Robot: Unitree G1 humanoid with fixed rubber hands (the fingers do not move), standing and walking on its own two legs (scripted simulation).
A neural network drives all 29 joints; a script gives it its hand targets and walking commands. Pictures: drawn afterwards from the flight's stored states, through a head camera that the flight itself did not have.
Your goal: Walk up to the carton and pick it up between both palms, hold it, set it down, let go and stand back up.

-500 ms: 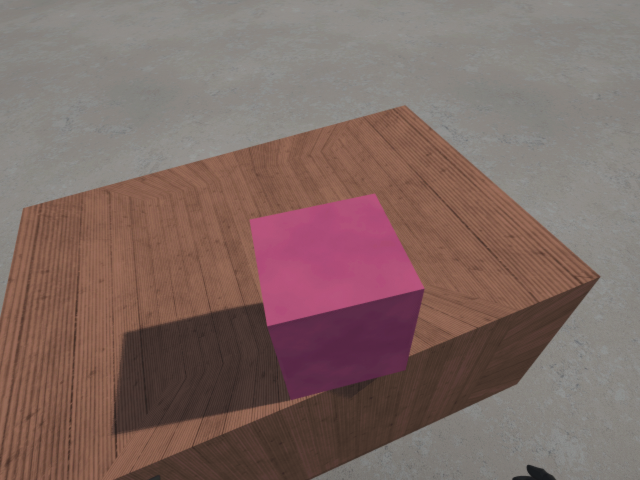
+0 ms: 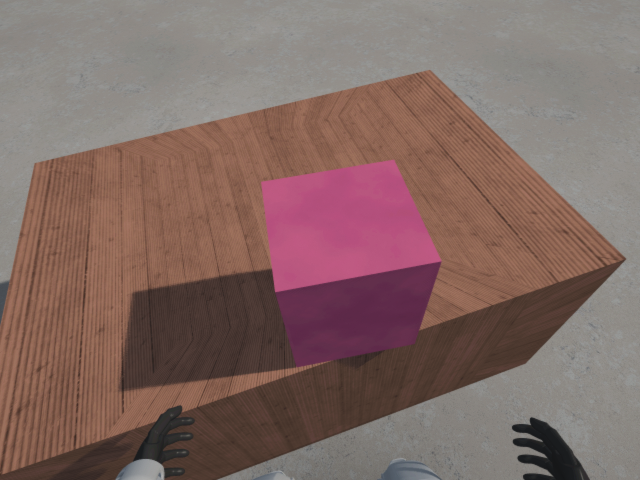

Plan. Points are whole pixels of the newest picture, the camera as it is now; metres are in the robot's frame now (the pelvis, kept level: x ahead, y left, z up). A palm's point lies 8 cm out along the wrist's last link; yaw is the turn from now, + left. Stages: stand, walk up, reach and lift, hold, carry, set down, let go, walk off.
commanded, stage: reach and lift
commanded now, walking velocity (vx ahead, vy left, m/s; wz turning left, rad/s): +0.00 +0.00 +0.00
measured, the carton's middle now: (343, 268) +0.44 -0.03 -0.06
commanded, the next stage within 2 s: none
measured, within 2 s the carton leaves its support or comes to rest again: neither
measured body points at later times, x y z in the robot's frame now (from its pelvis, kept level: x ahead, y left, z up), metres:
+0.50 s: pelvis +0.01 -0.03 +0.03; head +0.01 -0.03 +0.48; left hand +0.20 +0.20 -0.05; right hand +0.16 -0.25 -0.06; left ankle +0.04 +0.09 -0.70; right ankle +0.04 -0.13 -0.70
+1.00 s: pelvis +0.04 -0.03 +0.03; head +0.01 -0.02 +0.48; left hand +0.22 +0.19 -0.03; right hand +0.23 -0.23 -0.03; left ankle +0.04 +0.09 -0.70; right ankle +0.04 -0.13 -0.70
